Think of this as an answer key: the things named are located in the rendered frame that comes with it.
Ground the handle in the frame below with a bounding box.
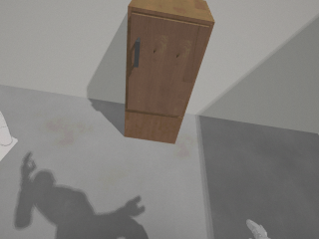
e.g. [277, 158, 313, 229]
[134, 37, 141, 68]

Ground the right robot hand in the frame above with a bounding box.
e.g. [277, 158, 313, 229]
[246, 219, 270, 239]

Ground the cupboard door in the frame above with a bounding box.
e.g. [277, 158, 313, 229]
[128, 12, 209, 117]

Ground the left robot hand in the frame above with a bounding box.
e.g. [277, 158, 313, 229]
[0, 111, 18, 161]

